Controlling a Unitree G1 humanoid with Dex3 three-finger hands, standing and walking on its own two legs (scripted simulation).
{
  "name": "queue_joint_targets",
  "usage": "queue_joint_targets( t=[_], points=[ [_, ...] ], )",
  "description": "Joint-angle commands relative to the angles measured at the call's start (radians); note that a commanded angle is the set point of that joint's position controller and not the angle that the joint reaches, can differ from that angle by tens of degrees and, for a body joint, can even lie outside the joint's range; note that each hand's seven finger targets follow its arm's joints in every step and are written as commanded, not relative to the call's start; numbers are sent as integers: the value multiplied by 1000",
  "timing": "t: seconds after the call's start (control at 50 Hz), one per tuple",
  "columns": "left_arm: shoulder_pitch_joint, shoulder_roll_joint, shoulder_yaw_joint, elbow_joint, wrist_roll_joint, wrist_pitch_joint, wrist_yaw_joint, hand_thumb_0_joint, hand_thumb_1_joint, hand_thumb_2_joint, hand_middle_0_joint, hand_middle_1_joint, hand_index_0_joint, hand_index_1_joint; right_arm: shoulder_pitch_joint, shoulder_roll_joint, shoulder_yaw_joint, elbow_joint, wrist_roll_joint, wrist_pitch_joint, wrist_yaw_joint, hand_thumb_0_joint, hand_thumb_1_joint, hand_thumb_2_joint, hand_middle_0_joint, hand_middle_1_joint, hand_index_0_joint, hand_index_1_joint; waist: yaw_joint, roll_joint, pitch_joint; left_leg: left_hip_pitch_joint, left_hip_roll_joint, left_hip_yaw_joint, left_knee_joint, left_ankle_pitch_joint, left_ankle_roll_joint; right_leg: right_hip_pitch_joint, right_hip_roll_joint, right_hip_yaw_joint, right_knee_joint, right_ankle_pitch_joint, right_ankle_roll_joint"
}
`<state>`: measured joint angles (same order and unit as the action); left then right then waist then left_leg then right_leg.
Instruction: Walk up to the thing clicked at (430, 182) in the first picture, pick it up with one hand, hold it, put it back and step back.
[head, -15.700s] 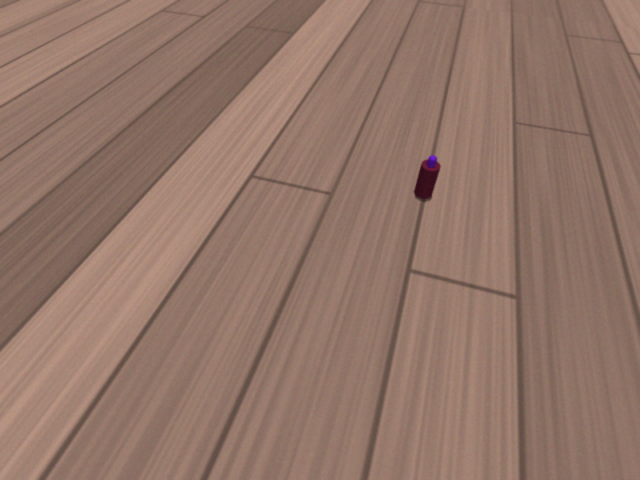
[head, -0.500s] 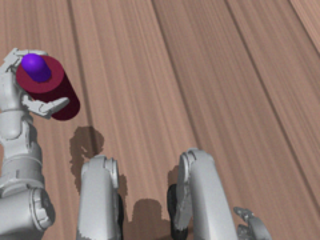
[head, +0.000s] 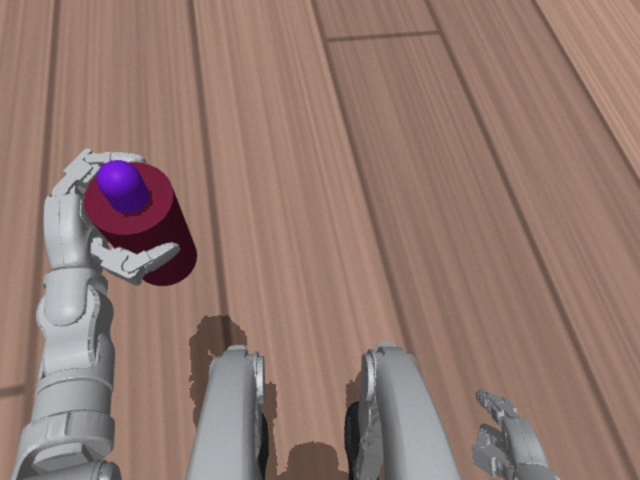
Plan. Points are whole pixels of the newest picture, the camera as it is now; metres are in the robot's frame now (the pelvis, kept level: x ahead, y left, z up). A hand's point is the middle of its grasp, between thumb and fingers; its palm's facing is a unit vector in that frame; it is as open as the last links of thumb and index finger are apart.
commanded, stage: lift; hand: left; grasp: from the side
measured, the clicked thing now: (145, 222) +0.41 +0.22 +0.00
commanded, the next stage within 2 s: hold in 1.44 s
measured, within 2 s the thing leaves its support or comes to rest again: neither
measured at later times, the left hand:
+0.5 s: hand (84, 154) +0.39 +0.20 +0.17, palm faces +0.17 -0.98 -0.02, open 11.7 cm
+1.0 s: hand (71, 102) +0.39 +0.18 +0.23, palm faces +0.18 -0.98 -0.02, open 11.7 cm
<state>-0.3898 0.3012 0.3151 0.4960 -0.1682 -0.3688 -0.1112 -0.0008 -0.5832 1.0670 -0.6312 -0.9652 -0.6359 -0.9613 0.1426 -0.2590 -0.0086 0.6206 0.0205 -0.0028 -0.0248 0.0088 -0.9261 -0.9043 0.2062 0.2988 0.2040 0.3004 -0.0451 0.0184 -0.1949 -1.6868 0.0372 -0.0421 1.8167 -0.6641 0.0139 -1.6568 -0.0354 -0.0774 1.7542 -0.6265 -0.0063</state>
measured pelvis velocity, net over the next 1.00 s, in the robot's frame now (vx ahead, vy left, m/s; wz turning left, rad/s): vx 0.05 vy -0.01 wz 0.04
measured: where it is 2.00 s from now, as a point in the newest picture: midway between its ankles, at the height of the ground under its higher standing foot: (307, 477)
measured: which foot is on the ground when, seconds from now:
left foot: down 0.00-1.00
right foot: down 0.00-1.00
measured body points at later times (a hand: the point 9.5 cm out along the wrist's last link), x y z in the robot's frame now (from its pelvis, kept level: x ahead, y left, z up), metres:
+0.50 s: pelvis +0.03 +0.00 +0.13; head +0.12 +0.03 +0.57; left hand +0.38 +0.26 +0.17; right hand +0.18 -0.24 +0.02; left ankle +0.07 +0.11 -0.49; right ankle +0.08 -0.12 -0.49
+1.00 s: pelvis +0.05 -0.01 +0.18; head +0.12 +0.01 +0.63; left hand +0.37 +0.24 +0.23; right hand +0.19 -0.24 +0.08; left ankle +0.07 +0.11 -0.49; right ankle +0.08 -0.12 -0.49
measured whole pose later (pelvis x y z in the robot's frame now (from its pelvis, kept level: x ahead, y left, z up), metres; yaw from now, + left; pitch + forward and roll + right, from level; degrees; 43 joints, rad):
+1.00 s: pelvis +0.05 -0.01 +0.18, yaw +2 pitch +12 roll -2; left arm -0.16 0.19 0.15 0.42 -0.15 -0.35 -0.01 0.00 -0.59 1.07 -0.63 -0.97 -0.64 -0.96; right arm 0.23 -0.22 0.00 0.65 0.00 -0.04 -0.03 0.01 -0.93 -0.91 0.21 0.30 0.20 0.30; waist -0.02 0.01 -0.09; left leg -0.79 0.04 -0.01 1.05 -0.49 0.00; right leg -0.77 -0.01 -0.07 1.00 -0.45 -0.01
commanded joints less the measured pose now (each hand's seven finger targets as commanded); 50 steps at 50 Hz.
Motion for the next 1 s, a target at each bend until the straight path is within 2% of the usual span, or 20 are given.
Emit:
queue_joint_targets(
  t=[0.0,0.04,0.12,0.18,0.22,0.26,0.3,0.36,0.44,0.48,0.56,0.58,0.62,0.7,0.74,0.78,0.8,0.86,0.9,0.98],
  points=[
    [-193,144,-3,-250,-16,-36,34,0,32,1190,-1226,-1382,-1258,-1368,78,-160,-62,-84,12,-39,-19,0,-922,-901,200,299,199,299,-15,65,-503,503,-17,-46,-361,162,6,376,29,39,-311,177,-28],
    [-212,176,0,-357,-17,-32,48,0,-11,1193,-1230,-1390,-1262,-1378,82,-152,-62,-89,14,-41,-25,0,-925,-902,200,299,199,299,-2,85,-539,580,-20,-34,-396,180,5,456,30,45,-367,195,-25],
    [-90,97,-37,-260,-21,-8,65,0,-16,1215,-1253,-1408,-1281,-1400,64,-144,-52,-83,20,-52,-26,0,-919,-901,200,299,199,299,-8,65,-395,637,-13,-62,-507,153,-4,475,36,31,-429,176,-23],
    [-152,148,-25,-361,-12,-11,78,0,-48,1212,-1253,-1409,-1281,-1402,81,-138,-54,-77,19,-59,-30,0,-925,-902,200,299,199,299,-2,66,-415,706,-15,-42,-538,224,-1,580,35,38,-492,240,-22],
    [-88,86,-83,-302,-10,2,72,0,-77,1197,-1243,-1397,-1272,-1390,77,-131,-48,-79,19,-66,-27,0,-921,-900,200,299,199,299,-15,54,-371,729,-17,-34,-563,253,0,611,38,35,-524,266,-21],
    [-90,71,-87,-283,-11,-3,73,0,-46,1197,-1234,-1389,-1263,-1381,84,-133,-49,-74,14,-71,-25,0,-917,-900,200,299,199,299,-12,67,-348,778,-9,-47,-601,287,-10,615,39,31,-539,283,-24],
    [-112,117,-61,-319,-3,-9,78,0,-57,1190,-1232,-1389,-1263,-1380,86,-134,-51,-75,11,-71,-24,0,-919,-900,200,299,199,299,8,79,-360,825,-11,-39,-628,313,-10,669,40,30,-571,301,-24],
    [-87,57,-105,-307,-7,-10,80,0,-71,1205,-1242,-1404,-1273,-1395,97,-118,-44,-75,8,-74,-19,0,-917,-899,200,299,199,299,-4,55,-322,851,-15,-26,-670,311,-7,729,41,30,-626,311,-22],
    [-73,85,-71,-313,-6,-24,89,0,-51,1185,-1224,-1377,-1253,-1369,90,-119,-46,-79,5,-77,-14,0,-919,-900,200,299,199,299,20,53,-296,894,-14,-28,-732,305,-10,784,42,27,-674,302,-21],
    [-75,63,-109,-322,1,-29,88,0,-70,1190,-1242,-1384,-1267,-1380,89,-119,-45,-82,3,-78,-14,0,-921,-901,200,299,199,299,10,56,-290,924,-15,-21,-751,330,-10,810,42,27,-689,330,-22],
    [-33,29,-110,-256,-6,-30,87,0,-66,1190,-1245,-1383,-1267,-1382,85,-116,-42,-83,-1,-82,-13,0,-926,-902,200,299,199,299,5,21,-250,944,-16,-16,-791,326,-7,855,44,25,-737,334,-17],
    [-89,61,-98,-343,-3,-40,92,0,-53,1191,-1237,-1379,-1261,-1376,92,-117,-44,-85,-3,-81,-12,0,-922,-901,200,299,199,299,13,43,-274,965,-15,-18,-808,332,-9,873,44,25,-744,337,-19],
    [-46,34,-123,-294,4,-31,93,0,-67,1182,-1221,-1368,-1244,-1365,95,-111,-40,-91,-5,-76,-13,0,-923,-902,200,299,199,299,4,22,-267,978,-18,-10,-823,335,-7,914,44,29,-773,344,-16],
    [-37,53,-96,-306,1,-37,103,0,-54,1182,-1221,-1363,-1241,-1363,83,-103,-38,-92,-5,-78,-15,0,-924,-902,199,299,199,299,19,4,-231,974,-25,6,-862,317,-3,984,39,40,-824,340,-8],
    [-56,19,-130,-330,-1,-42,102,0,-58,1188,-1222,-1371,-1244,-1370,87,-95,-36,-92,-8,-80,-15,0,-924,-902,200,299,199,299,11,16,-227,1004,-25,7,-878,315,-4,988,41,41,-839,342,-9],
    [-22,15,-128,-288,4,-39,106,0,-14,1195,-1219,-1363,-1238,-1365,87,-101,-38,-89,-6,-82,-16,0,-923,-903,199,299,199,299,9,-5,-187,1005,-24,8,-896,310,-4,994,41,40,-856,337,-9],
    [-49,46,-109,-322,7,-45,108,0,-21,1193,-1219,-1366,-1240,-1366,91,-97,-39,-85,-9,-81,-16,0,-923,-902,200,299,199,299,17,16,-213,1009,-27,12,-895,322,-4,1015,39,45,-863,350,-8],
    [-34,8,-141,-294,4,-43,101,0,-18,1198,-1214,-1371,-1236,-1370,94,-93,-36,-81,-12,-84,-17,0,-925,-903,200,299,199,299,6,9,-215,1049,-26,14,-907,369,-5,1045,40,45,-878,398,-8],
    [-32,37,-115,-296,3,-47,101,0,-43,1188,-1206,-1361,-1226,-1360,90,-96,-38,-78,-10,-82,-18,0,-923,-903,199,299,199,299,14,12,-195,1063,-27,18,-920,377,-4,1062,38,49,-897,404,-7],
    [-20,14,-127,-325,-2,-50,103,0,-37,1177,-1189,-1347,-1211,-1345,91,-92,-36,-81,-14,-80,-14,0,-921,-902,200,300,199,300,18,5,-195,1092,-25,17,-947,407,-6,1099,43,43,-914,432,-8]
  ],
)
